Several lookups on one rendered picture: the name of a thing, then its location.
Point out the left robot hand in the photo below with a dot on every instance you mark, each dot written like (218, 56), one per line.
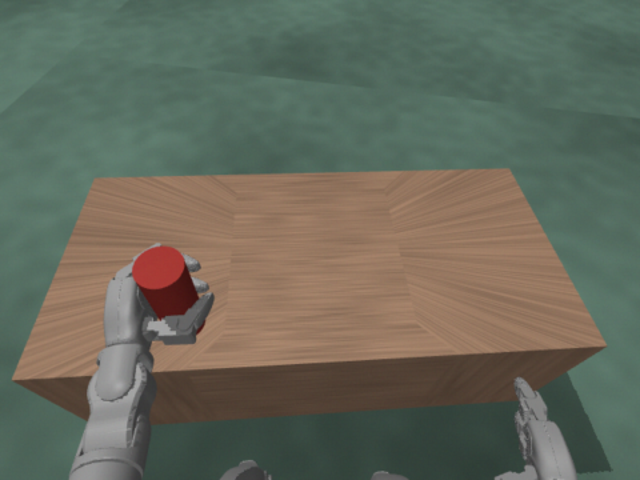
(129, 318)

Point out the right robot hand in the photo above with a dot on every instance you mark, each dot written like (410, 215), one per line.
(541, 442)

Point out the can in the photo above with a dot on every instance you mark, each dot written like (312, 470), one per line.
(163, 277)

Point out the left robot arm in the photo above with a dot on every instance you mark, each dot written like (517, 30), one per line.
(115, 442)

